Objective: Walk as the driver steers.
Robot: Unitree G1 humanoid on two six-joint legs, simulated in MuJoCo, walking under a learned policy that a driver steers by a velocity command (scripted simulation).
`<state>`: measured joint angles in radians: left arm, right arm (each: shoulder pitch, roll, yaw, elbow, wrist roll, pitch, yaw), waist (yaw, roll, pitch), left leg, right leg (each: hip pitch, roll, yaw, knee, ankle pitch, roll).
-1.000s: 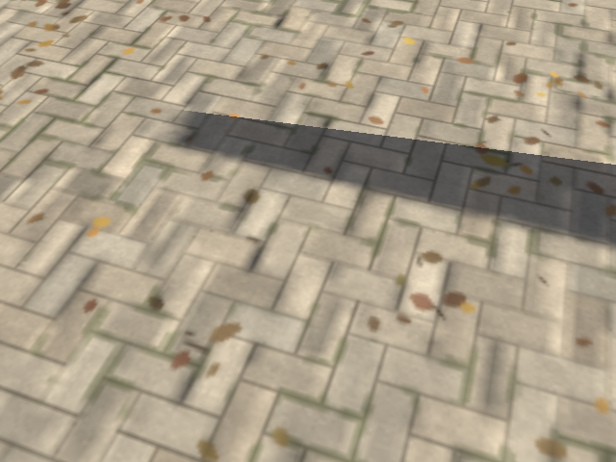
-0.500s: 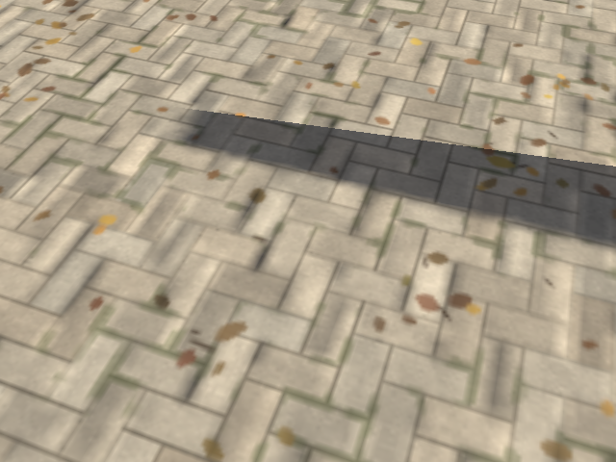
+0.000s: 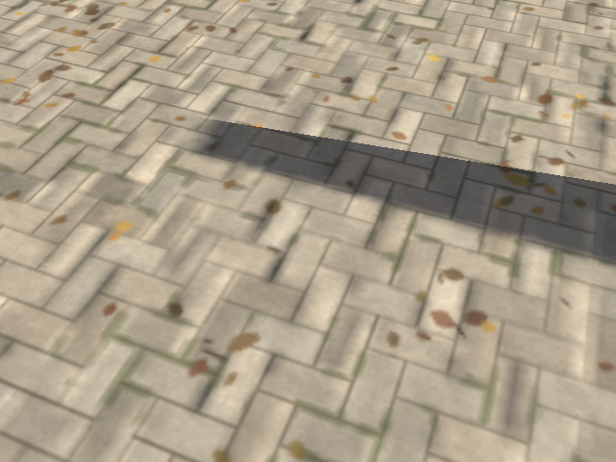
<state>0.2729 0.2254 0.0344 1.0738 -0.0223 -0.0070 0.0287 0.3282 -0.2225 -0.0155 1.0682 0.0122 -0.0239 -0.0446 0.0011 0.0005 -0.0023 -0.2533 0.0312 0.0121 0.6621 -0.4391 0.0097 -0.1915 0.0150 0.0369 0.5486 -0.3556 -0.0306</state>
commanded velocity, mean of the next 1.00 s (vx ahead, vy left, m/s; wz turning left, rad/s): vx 0.24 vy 0.00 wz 0.00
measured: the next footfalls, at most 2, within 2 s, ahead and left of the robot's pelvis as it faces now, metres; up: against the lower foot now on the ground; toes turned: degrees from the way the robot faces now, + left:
right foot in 0.52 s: +0.40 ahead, -0.09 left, +0.00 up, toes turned -2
left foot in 0.88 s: +0.40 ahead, +0.14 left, +0.00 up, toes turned +1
